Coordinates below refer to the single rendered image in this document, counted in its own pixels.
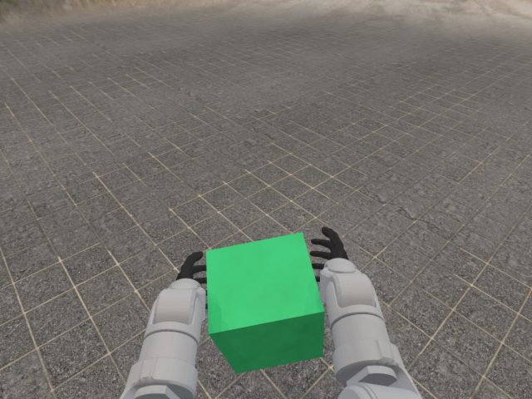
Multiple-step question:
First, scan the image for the right robot forearm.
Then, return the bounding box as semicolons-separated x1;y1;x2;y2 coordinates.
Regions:
319;258;423;399

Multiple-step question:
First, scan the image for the carton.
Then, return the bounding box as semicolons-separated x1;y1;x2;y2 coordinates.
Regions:
206;232;325;374

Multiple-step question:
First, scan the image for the left robot hand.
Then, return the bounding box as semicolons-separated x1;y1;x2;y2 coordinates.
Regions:
175;251;208;309

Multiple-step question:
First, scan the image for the left robot forearm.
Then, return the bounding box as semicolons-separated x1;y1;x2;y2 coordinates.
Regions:
120;278;206;399

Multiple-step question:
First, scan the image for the robot right upper arm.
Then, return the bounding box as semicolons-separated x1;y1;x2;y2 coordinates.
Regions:
338;382;421;399

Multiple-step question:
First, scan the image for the right robot hand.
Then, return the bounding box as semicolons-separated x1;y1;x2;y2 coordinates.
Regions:
310;227;349;282

